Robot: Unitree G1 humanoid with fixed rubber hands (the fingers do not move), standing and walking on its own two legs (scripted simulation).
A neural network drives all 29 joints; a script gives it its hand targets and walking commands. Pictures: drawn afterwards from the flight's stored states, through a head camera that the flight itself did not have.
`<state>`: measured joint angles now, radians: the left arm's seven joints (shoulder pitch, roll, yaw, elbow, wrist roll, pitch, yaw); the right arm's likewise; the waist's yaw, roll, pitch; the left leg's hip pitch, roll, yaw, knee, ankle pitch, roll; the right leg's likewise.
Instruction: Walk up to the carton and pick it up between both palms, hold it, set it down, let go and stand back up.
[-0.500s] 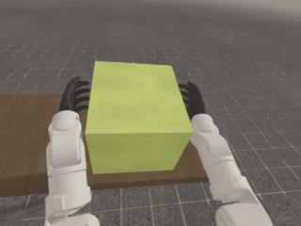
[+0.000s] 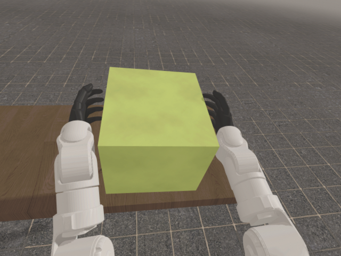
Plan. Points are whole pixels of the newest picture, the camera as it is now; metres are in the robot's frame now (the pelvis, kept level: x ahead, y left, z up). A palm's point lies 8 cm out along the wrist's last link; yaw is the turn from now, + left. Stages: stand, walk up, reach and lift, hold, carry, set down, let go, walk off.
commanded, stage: hold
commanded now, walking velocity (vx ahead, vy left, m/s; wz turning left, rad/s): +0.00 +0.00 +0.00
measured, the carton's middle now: (153, 129) +0.40 +0.02 +0.13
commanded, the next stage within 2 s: none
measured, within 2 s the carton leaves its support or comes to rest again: neither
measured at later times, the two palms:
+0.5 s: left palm (80, 123) +0.35 +0.17 +0.19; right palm (220, 125) +0.36 -0.14 +0.17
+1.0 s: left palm (82, 123) +0.34 +0.16 +0.20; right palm (225, 125) +0.35 -0.15 +0.18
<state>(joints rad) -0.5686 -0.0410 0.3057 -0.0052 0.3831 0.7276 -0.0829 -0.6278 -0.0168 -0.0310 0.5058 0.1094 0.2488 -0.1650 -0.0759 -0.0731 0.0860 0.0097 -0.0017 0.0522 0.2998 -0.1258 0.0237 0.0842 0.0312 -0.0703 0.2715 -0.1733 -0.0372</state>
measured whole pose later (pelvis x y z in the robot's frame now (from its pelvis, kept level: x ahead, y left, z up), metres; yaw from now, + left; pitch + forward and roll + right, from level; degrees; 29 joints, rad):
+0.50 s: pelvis +0.01 +0.00 +0.00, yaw +0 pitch -11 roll +0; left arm -0.50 -0.05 0.28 -0.09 0.38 0.74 -0.08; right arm -0.58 -0.03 0.01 0.45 0.14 0.25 -0.18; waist -0.08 -0.07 0.09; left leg 0.04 0.00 0.05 0.31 -0.15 0.02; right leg 0.13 0.03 -0.07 0.25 -0.19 -0.03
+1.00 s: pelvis +0.00 +0.00 +0.00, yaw +0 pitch -11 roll +0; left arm -0.55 -0.05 0.31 -0.03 0.38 0.73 -0.09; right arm -0.61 -0.02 -0.02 0.47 0.12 0.26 -0.17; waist -0.08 -0.07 0.09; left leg 0.03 0.00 0.05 0.30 -0.13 0.02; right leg 0.10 0.03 -0.08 0.27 -0.18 -0.04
